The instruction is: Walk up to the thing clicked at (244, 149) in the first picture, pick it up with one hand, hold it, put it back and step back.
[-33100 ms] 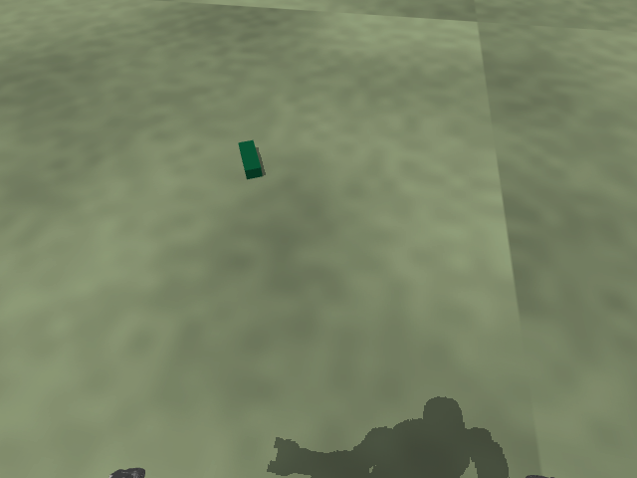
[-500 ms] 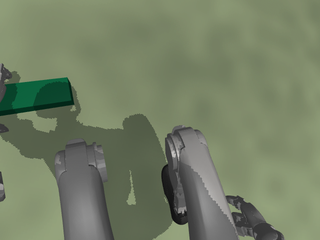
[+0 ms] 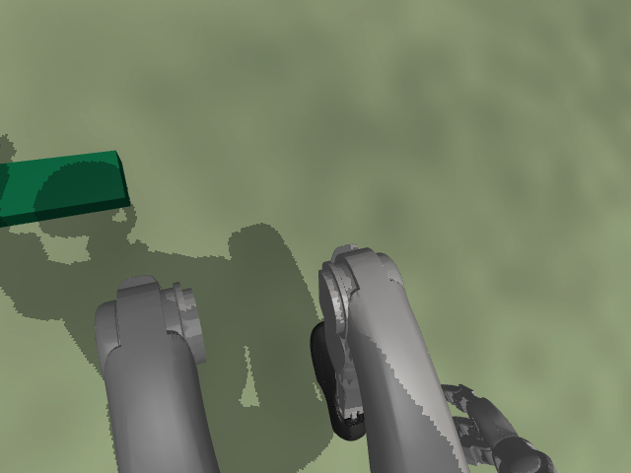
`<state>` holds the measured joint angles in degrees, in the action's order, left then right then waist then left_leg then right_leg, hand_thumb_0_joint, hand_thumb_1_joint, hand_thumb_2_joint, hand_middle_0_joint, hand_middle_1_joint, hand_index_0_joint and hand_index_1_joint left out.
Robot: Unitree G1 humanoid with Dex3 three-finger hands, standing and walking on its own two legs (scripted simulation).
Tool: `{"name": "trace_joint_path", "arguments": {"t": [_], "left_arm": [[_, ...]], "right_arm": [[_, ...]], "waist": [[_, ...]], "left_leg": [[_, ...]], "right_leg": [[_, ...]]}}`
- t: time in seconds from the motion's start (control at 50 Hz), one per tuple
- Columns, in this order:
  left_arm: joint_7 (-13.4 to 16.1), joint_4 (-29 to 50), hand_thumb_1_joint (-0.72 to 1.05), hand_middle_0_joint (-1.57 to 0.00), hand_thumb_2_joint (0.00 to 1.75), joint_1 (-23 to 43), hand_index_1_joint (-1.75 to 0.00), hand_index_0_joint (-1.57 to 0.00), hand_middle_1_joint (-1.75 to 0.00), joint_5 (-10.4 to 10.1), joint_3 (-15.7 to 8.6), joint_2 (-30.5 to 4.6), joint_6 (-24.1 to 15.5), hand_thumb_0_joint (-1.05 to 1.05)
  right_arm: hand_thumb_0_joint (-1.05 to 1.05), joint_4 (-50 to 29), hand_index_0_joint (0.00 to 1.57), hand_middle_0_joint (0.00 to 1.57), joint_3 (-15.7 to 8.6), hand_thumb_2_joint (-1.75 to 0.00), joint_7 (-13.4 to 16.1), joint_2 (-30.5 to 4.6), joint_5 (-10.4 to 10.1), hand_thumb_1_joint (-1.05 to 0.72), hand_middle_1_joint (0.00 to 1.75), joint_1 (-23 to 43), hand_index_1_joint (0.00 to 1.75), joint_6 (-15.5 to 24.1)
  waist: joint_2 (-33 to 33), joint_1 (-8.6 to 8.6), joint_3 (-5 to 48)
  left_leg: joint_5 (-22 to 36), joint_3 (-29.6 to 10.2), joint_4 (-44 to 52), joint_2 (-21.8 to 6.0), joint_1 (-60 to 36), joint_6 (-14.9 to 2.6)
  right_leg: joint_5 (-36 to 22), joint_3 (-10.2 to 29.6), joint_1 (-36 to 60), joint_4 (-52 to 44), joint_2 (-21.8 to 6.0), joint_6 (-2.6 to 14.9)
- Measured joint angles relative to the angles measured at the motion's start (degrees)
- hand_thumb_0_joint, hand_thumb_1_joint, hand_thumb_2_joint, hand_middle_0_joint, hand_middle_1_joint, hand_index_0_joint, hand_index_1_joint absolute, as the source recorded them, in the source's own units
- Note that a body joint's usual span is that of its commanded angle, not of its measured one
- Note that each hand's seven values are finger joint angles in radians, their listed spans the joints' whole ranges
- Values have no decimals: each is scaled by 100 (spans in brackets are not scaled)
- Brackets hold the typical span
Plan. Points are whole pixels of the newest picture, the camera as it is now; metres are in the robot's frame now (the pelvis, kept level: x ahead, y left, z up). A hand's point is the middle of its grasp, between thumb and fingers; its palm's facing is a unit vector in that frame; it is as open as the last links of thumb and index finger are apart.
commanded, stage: rise first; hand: left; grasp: from above
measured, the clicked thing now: (44, 190) +0.47 +0.33 -0.29
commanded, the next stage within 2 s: approach in 0.72 s
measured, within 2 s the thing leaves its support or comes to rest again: neither
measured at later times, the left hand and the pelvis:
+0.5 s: hand out of the picture +0.42 +0.38 -0.17, palm faces -0.45 -0.11 -0.89, open 14.2 cm; pelvis +0.00 +0.00 +0.00, yaw -1 degrees
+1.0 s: hand out of the picture +0.43 +0.36 -0.17, palm faces -0.44 -0.07 -0.89, open 14.1 cm; pelvis +0.00 +0.00 +0.00, yaw +0 degrees
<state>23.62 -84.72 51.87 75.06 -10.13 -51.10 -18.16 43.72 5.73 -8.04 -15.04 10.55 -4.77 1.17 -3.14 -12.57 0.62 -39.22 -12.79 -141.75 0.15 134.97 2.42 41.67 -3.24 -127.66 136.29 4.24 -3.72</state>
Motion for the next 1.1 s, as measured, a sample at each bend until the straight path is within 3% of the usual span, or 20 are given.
{"name": "trace_joint_path", "arguments": {"t": [0.4,0.86,0.92,1.1], "left_arm": [[-98,-35,-55,-8,102,140,-105,-7,-104,15,31,-229,-15,0],[-158,26,-56,-8,103,145,-106,-7,-105,-3,38,-247,-90,0],[-164,111,-56,-8,103,146,-107,-7,-105,-21,124,-203,-42,0],[-66,271,-53,-8,99,385,-108,-9,-108,-143,722,315,209,0]], "right_arm": [[0,-81,21,21,138,-90,-35,-22,42,-91,30,-47,29,19],[0,-155,21,21,166,-90,-22,-53,1,-91,30,-52,29,46],[0,-141,21,21,139,-90,-21,-51,-6,-91,30,-85,29,50],[0,-140,21,21,75,-90,-10,6,-85,-91,30,-152,29,129]], "waist": [[11,-58,-29],[6,-50,-95],[8,-45,-74],[43,-117,53]], "left_leg": [[9,-25,-66,13,64,-72],[35,-52,-10,-1,26,-19],[22,-48,-11,4,30,-11],[29,-11,116,-17,4,3]], "right_leg": [[-3,-34,14,-8,-8,-4],[-67,-57,1,-49,-9,-29],[-51,-53,-5,-40,-17,-31],[-74,-33,-15,-137,-33,-36]]}}
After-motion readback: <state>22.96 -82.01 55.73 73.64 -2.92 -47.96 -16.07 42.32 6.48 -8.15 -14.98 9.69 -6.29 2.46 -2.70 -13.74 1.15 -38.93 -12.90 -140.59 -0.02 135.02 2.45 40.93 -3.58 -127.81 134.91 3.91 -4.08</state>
